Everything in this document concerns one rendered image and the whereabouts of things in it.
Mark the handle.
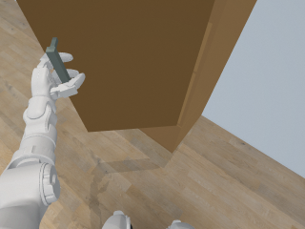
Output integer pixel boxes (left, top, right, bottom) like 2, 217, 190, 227
45, 37, 73, 84

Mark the left robot shin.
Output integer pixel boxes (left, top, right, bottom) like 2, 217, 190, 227
113, 210, 124, 215

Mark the robot left hand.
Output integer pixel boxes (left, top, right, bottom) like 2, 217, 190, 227
30, 52, 86, 104

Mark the cupboard door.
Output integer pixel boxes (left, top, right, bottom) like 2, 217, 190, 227
16, 0, 215, 133

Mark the left robot upper arm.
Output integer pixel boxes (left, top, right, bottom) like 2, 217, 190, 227
0, 162, 61, 229

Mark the left robot forearm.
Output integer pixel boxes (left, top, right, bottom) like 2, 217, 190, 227
0, 95, 58, 178

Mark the left robot thigh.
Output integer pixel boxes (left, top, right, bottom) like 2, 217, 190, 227
102, 214, 131, 229

